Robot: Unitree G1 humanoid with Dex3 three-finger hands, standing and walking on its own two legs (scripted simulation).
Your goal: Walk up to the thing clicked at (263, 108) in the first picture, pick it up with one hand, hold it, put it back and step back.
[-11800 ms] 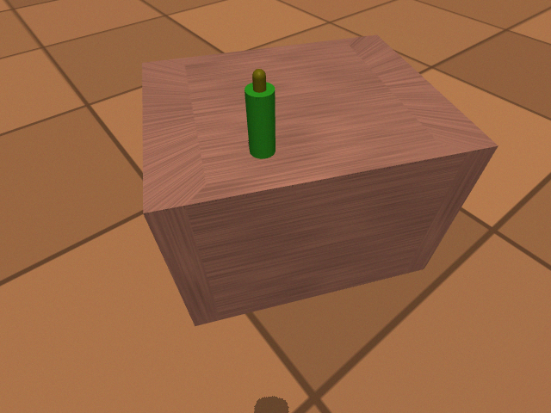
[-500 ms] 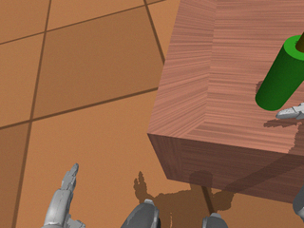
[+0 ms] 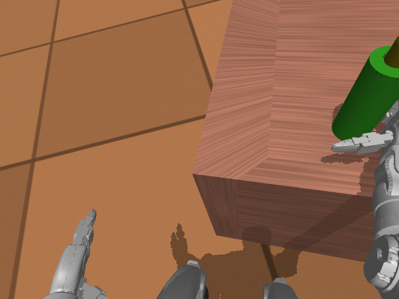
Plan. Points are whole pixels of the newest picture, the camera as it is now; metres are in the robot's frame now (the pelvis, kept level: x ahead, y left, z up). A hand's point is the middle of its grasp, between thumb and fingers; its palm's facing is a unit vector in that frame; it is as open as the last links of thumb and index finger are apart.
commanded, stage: close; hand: right
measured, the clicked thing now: (374, 92) +0.51 -0.22 +0.08
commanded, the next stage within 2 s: settle in 0.68 s
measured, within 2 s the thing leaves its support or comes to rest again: leaves its support in 1.16 s
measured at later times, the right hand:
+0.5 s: hand (364, 108) +0.50 -0.21 +0.05, palm faces +0.21 +0.98 +0.00, open 11.4 cm
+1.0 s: hand (367, 108) +0.51 -0.22 +0.05, palm faces +0.22 +0.98 +0.00, open 9.9 cm
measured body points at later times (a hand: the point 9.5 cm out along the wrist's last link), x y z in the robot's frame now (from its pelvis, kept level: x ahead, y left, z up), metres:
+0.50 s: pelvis +0.00 +0.00 +0.00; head +0.12 -0.04 +0.43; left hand +0.15 +0.27 +0.00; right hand +0.49 -0.27 +0.05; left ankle +0.03 +0.14 -0.65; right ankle +0.01 -0.13 -0.65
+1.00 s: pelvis +0.01 +0.00 +0.00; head +0.13 -0.04 +0.43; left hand +0.16 +0.27 +0.01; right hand +0.49 -0.27 +0.05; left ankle +0.03 +0.14 -0.65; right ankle +0.01 -0.13 -0.65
